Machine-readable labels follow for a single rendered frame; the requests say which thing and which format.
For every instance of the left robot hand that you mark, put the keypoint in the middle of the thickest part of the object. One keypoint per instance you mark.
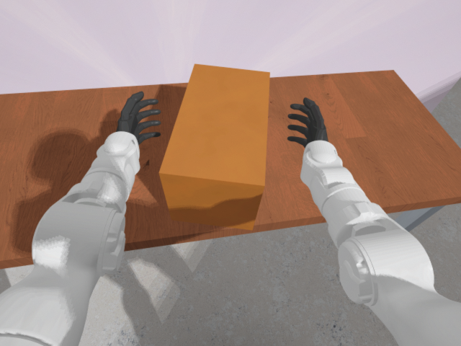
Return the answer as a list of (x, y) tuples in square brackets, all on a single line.
[(130, 117)]

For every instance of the carton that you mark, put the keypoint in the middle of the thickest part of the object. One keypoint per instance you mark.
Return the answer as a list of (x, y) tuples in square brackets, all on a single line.
[(214, 167)]

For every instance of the robot right upper arm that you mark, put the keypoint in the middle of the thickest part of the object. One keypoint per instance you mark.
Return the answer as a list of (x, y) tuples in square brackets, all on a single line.
[(389, 272)]

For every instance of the right robot hand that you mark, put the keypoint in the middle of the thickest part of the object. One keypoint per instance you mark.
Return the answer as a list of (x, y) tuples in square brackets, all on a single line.
[(316, 130)]

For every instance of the robot left forearm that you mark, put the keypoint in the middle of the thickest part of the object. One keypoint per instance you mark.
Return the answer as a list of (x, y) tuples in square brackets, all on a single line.
[(108, 182)]

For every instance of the table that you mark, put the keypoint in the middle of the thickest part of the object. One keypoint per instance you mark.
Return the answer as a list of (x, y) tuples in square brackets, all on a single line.
[(395, 149)]

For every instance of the robot right forearm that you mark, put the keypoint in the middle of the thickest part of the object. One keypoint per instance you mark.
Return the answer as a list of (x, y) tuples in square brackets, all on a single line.
[(339, 198)]

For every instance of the robot left upper arm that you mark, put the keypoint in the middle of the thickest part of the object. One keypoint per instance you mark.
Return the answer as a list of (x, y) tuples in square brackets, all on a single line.
[(77, 244)]

